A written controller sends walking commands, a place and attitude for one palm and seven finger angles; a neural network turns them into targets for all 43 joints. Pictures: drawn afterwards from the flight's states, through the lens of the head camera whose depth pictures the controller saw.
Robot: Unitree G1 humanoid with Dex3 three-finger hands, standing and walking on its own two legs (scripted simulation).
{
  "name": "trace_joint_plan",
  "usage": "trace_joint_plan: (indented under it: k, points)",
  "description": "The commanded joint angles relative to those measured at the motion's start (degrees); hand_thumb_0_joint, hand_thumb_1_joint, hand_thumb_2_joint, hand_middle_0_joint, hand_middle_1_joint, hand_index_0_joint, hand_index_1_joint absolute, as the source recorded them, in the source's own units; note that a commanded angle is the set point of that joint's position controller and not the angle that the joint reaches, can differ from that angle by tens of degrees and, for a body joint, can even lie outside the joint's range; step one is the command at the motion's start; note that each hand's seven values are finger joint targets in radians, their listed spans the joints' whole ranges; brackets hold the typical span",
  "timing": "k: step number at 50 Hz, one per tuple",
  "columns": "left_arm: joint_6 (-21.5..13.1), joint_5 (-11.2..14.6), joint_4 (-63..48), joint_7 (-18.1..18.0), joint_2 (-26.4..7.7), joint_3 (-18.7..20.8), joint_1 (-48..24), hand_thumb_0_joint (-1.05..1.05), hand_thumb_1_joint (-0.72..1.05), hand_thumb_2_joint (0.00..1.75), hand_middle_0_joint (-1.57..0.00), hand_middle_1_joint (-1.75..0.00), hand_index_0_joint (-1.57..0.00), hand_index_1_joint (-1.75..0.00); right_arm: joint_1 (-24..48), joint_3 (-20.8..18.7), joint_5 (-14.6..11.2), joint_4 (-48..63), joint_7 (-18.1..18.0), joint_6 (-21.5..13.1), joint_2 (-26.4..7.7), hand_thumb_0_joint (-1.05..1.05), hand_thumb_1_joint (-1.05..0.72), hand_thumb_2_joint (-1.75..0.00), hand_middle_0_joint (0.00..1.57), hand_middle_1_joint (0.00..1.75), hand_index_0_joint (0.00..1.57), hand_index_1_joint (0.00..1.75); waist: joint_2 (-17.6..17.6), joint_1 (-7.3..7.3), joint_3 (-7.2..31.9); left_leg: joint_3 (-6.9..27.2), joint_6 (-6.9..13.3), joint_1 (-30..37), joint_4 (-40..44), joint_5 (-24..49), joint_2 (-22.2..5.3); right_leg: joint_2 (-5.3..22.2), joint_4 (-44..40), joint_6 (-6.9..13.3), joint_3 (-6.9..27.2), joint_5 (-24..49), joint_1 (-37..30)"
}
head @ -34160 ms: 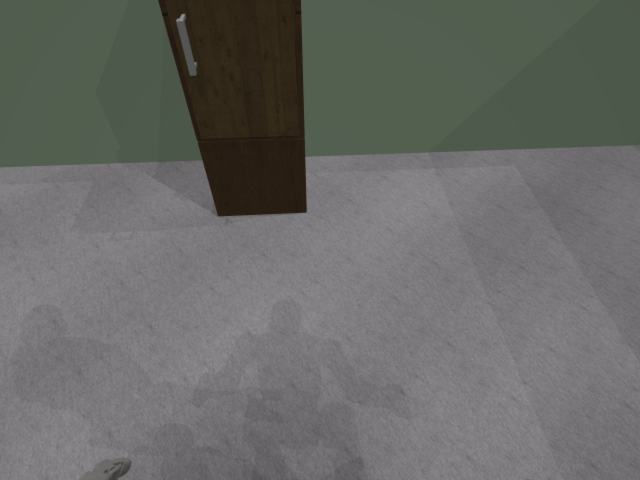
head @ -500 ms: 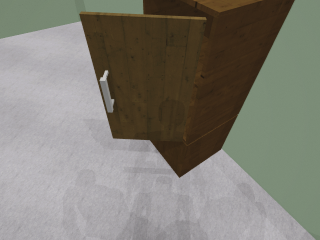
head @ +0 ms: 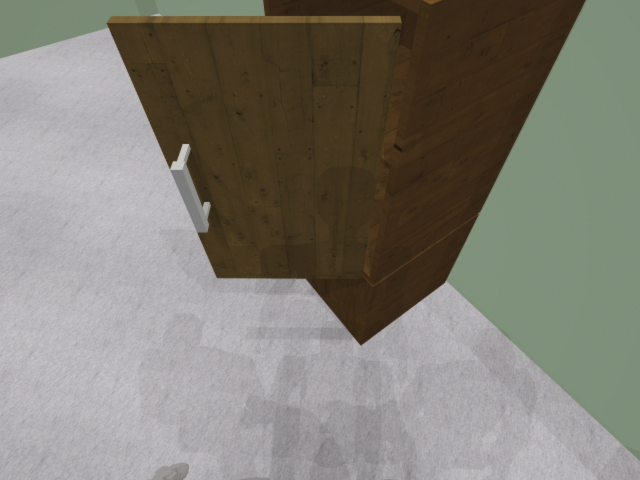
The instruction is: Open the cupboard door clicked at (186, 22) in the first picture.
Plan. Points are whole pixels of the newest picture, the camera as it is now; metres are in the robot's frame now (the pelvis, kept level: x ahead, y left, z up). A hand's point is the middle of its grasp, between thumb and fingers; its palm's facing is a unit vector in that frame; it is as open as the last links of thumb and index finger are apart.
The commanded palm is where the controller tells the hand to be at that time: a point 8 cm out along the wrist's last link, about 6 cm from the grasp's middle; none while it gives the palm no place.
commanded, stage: come to a stop and stand still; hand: left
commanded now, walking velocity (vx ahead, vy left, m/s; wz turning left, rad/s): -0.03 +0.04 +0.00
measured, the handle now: (194, 190) +0.54 +0.24 +0.00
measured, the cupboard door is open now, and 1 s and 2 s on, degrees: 53 53 53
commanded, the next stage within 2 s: look again from close up in 0.56 s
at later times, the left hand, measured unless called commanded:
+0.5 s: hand out of the picture -0.02 +0.25 -0.16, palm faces -0.01 -0.96 -0.27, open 7.4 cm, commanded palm none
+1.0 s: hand out of the picture +0.04 +0.20 -0.16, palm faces -0.03 -0.97 -0.24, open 7.3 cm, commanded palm none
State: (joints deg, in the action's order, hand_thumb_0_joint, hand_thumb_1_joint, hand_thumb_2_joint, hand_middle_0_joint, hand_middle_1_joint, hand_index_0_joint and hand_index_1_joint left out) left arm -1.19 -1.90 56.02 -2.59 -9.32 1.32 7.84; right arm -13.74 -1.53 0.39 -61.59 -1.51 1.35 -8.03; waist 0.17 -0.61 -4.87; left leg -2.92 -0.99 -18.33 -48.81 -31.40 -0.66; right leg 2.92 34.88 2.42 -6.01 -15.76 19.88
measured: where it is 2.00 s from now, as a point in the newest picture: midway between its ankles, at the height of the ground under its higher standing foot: outside the picture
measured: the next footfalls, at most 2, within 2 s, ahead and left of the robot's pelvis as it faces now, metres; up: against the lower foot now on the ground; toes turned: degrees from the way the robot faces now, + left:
left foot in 0.12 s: +0.02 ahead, +0.13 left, +0.00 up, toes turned +2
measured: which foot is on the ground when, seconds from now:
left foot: up 0.00-0.10, down 0.12-1.00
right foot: down 0.00-1.00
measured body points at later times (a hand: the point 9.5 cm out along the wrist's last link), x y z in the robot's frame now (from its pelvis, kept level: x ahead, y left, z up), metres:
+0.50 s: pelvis -0.02 +0.05 +0.01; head -0.01 +0.03 +0.45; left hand -0.02 +0.30 -0.14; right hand +0.04 -0.18 -0.15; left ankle -0.02 +0.13 -0.73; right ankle +0.03 -0.10 -0.73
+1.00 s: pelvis +0.01 +0.01 +0.01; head +0.02 +0.00 +0.46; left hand +0.05 +0.25 -0.14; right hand +0.00 -0.20 -0.16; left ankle -0.02 +0.13 -0.73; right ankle +0.03 -0.10 -0.73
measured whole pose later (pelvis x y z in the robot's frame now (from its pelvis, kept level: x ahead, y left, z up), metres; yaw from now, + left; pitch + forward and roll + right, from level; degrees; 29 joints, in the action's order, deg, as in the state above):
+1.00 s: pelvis +0.01 +0.01 +0.01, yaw -2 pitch -1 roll +1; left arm -1.2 -0.9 62.5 -1.7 -9.7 -0.6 12.9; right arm -15.6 0.9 1.2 -64.0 -0.9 -0.9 -9.3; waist -0.9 -0.4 -2.0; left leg -4.8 -0.1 -7.9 -23.8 -15.0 -0.5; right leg 1.9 27.6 0.6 -2.7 -12.4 14.4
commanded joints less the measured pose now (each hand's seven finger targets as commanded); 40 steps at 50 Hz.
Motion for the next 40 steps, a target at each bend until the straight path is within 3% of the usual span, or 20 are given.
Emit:
trace_joint_plan:
  k: [1,3,4,5,6,7,8,9,10,11,12,14,16,18,20,23,32,40]
  points:
    - [1.1,0.1,-2.1,-0.5,-11.0,3.0,5.8,0.00,0.90,0.90,-0.20,-0.30,-0.20,-0.30,-5.9,-0.9,0.0,3.2,0.0,-0.6,-2.1,0.00,-0.90,-0.90,0.20,0.30,0.20,0.30,8.0,0.88,9.7,-0.8,-0.5,-0.1,6.8,5.2,0.1,14.0,-9.3,9.3,13.6,35.9,-9.2]
    - [1.6,0.5,-2.7,-0.2,-10.6,3.0,4.1,0.00,0.90,0.90,-0.20,-0.30,-0.20,-0.30,-8.6,-0.9,0.1,2.6,0.0,-0.7,-2.0,0.00,-0.90,-0.90,0.20,0.30,0.20,0.30,9.0,-0.74,8.5,-2.5,-0.4,7.6,17.1,14.1,0.4,11.3,-9.0,5.9,11.6,22.0,-2.7]
    - [2.0,0.7,-3.2,-0.1,-9.6,2.9,3.3,0.00,0.90,0.90,-0.20,-0.30,-0.20,-0.30,-10.1,-0.9,0.2,2.5,0.1,-0.9,-2.7,0.00,-0.90,-0.90,0.20,0.30,0.20,0.30,6.5,-1.59,7.5,-1.9,0.0,11.1,23.1,17.9,-0.6,9.0,-7.2,3.7,10.4,14.2,0.4]
    - [2.5,0.9,-4.1,0.2,-7.1,2.5,3.5,0.00,0.90,0.90,-0.20,-0.30,-0.20,-0.30,-9.4,-1.3,0.7,3.2,0.1,-1.4,-5.5,0.00,-0.90,-0.90,0.20,0.30,0.20,0.30,-2.6,-0.89,6.0,4.9,2.4,10.8,27.6,22.3,-6.6,4.2,-3.1,0.8,6.9,3.8,3.5]
    - [1.3,1.6,-1.2,-1.3,-7.2,1.2,8.7,0.00,0.90,0.90,-0.20,-0.30,-0.20,-0.30,-0.5,-2.6,0.1,8.4,0.4,-1.1,-11.1,0.00,-0.90,-0.90,0.20,0.30,0.20,0.30,-13.1,1.08,9.7,-0.7,1.3,5.1,18.8,24.1,-9.4,4.5,-2.6,0.3,5.6,4.5,-5.7]
    - [0.9,1.2,-1.5,-1.0,-9.4,1.1,10.9,0.00,0.90,0.90,-0.20,-0.30,-0.20,-0.30,5.2,-1.5,0.4,12.2,1.0,-1.2,-10.1,0.00,-0.90,-0.90,0.20,0.30,0.20,0.30,-9.2,3.37,6.1,1.3,1.9,-2.2,17.4,17.2,-6.4,5.2,-6.4,0.5,7.1,4.8,-7.1]
    - [1.1,0.4,-3.0,-0.6,-10.2,1.1,7.3,0.00,0.90,0.90,-0.20,-0.30,-0.20,-0.30,1.6,-1.3,0.9,13.0,0.9,-1.4,-6.8,0.00,-0.90,-0.90,0.20,0.30,0.20,0.30,-6.6,0.34,6.2,2.7,1.4,-1.8,18.9,14.1,-3.1,7.1,-4.8,2.0,11.4,3.6,-4.1]
    - [1.5,0.5,-3.3,-0.2,-9.7,1.0,5.6,0.00,0.90,0.90,-0.20,-0.30,-0.20,-0.30,-0.2,-1.1,1.0,12.7,0.7,-1.4,-7.4,0.00,-0.90,-0.90,0.20,0.30,0.20,0.30,-7.1,-0.14,4.7,4.7,2.0,-0.9,22.1,11.7,-4.6,5.4,-5.6,1.4,9.5,-5.1,-1.5]
    - [2.1,0.5,-4.0,0.2,-9.0,0.8,5.1,0.00,0.90,0.90,-0.20,-0.30,-0.20,-0.30,-0.7,-1.3,1.1,13.2,0.8,-1.6,-8.5,0.00,-0.90,-0.90,0.20,0.30,0.20,0.30,-9.7,-0.38,2.1,7.3,2.9,-2.5,27.0,7.5,-6.4,2.3,-3.9,0.3,6.3,-7.3,-0.1]
    - [2.5,0.4,-3.9,0.6,-8.3,0.4,5.6,0.00,0.90,0.90,-0.20,-0.30,-0.20,-0.30,0.5,-1.4,1.1,13.8,0.8,-1.6,-9.9,0.00,-0.90,-0.90,0.20,0.30,0.20,0.30,-10.6,0.39,-0.8,9.9,3.8,-6.2,31.8,1.5,-8.1,0.2,-1.8,-0.8,3.6,-5.5,-1.0]
    - [2.7,0.1,-3.6,1.0,-7.9,0.2,6.3,0.00,0.90,0.90,-0.20,-0.30,-0.20,-0.30,0.8,-1.4,1.1,14.5,0.7,-1.7,-10.3,0.00,-0.90,-0.90,0.20,0.30,0.20,0.30,-10.9,0.92,-1.5,10.9,4.6,-7.8,33.9,0.6,-8.9,-0.5,-0.4,-1.0,2.6,-3.6,-2.3]
    - [2.4,0.2,-2.5,1.4,-7.0,-0.2,8.7,0.00,0.90,0.90,-0.20,-0.30,-0.20,-0.30,1.2,-1.3,1.0,14.8,0.5,-1.8,-10.9,0.00,-0.90,-0.90,0.20,0.30,0.20,0.30,-5.3,1.61,-1.0,10.5,5.1,-7.3,33.9,0.8,-8.5,-0.2,-1.6,-1.1,3.3,-0.6,-3.9]
    - [2.1,0.3,-2.0,1.5,-6.9,-0.4,9.5,0.00,0.90,0.90,-0.20,-0.30,-0.20,-0.30,0.2,-1.1,0.9,14.4,0.6,-1.9,-11.1,0.00,-0.90,-0.90,0.20,0.30,0.20,0.30,-3.0,1.37,-0.5,10.0,4.9,-6.0,34.2,0.1,-7.8,0.1,-3.6,-1.2,4.4,0.1,-4.6]
    - [1.7,0.3,-1.5,1.6,-7.0,-0.5,9.8,0.00,0.90,0.90,-0.20,-0.30,-0.20,-0.30,-0.8,-0.9,0.9,13.6,0.5,-2.2,-11.0,0.00,-0.90,-0.90,0.20,0.30,0.20,0.30,-3.5,0.94,0.3,9.6,4.6,-3.5,34.4,2.2,-7.2,0.5,-4.9,-1.1,5.0,1.1,-4.1]
    - [1.5,0.3,-0.8,1.5,-6.9,-0.6,10.2,0.00,0.90,0.90,-0.20,-0.30,-0.20,-0.30,-1.5,-0.8,0.9,12.6,0.6,-2.2,-11.0,0.00,-0.90,-0.90,0.20,0.30,0.20,0.30,-0.8,0.69,0.1,9.4,4.5,-2.9,34.3,2.4,-7.1,0.8,-6.2,-1.1,5.8,1.4,-4.3]
    - [0.9,0.5,0.1,1.4,-7.0,-0.8,10.4,0.00,0.90,0.90,-0.20,-0.30,-0.20,-0.30,-2.4,-0.5,0.8,10.9,0.6,-2.5,-10.6,0.00,-0.90,-0.90,0.20,0.30,0.20,0.30,-0.3,0.33,1.2,8.5,4.3,-0.3,34.0,6.3,-6.5,1.6,-7.5,-1.0,6.7,2.9,-4.3]
    - [-0.2,1.0,3.6,1.0,-7.1,-1.1,10.6,0.00,0.90,0.90,-0.20,-0.30,-0.20,-0.30,-3.8,0.7,0.4,5.1,0.2,-3.7,-9.0,0.00,-0.90,-0.90,0.20,0.30,0.20,0.30,0.5,0.26,4.9,4.7,3.5,6.6,29.9,23.9,-5.3,3.7,-9.3,-1.0,8.5,10.7,-7.2]
    - [-0.4,1.2,5.3,0.6,-6.6,-1.0,9.6,0.00,0.90,0.90,-0.20,-0.30,-0.20,-0.30,-4.4,1.2,0.5,1.1,0.0,-3.6,-7.4,0.00,-0.90,-0.90,0.20,0.30,0.20,0.30,-0.1,0.57,3.2,3.8,2.8,6.0,29.9,23.3,-5.2,3.9,-10.3,-0.5,9.1,11.3,-8.6]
